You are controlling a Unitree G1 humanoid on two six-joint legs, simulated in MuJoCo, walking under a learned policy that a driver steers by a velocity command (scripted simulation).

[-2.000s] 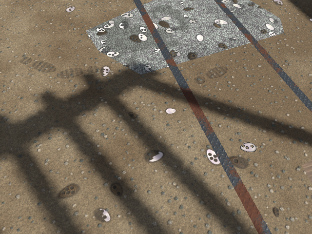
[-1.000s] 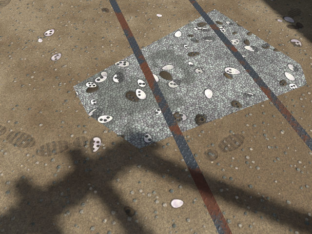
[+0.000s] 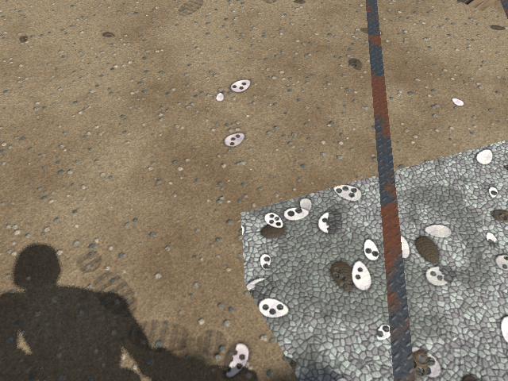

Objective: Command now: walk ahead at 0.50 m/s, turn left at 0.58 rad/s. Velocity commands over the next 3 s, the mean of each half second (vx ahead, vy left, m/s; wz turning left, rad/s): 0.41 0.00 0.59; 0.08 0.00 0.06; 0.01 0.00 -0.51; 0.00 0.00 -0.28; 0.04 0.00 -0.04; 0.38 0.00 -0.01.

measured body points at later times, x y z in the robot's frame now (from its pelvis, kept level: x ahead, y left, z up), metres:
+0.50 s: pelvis +0.26 -0.04 +0.00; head +0.31 -0.04 +0.44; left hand +0.36 +0.25 -0.10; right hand +0.37 -0.31 -0.14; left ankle +0.12 +0.03 -0.64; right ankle +0.37 -0.11 -0.73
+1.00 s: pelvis +0.29 -0.01 +0.01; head +0.30 +0.00 +0.45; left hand +0.27 +0.26 -0.13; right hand +0.51 -0.20 -0.10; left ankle +0.28 +0.10 -0.73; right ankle +0.30 -0.12 -0.69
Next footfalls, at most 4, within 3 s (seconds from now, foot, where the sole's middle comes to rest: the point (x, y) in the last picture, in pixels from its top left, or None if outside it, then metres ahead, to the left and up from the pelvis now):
0.38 right None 0.41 -0.10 -0.77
0.80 left None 0.32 0.11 -0.77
1.14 right None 0.32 -0.11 -0.77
1.66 left None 0.33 0.08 -0.77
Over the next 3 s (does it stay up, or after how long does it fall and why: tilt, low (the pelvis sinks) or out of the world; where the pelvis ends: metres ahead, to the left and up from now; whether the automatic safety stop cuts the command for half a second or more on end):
stays up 0.46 0.00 0.01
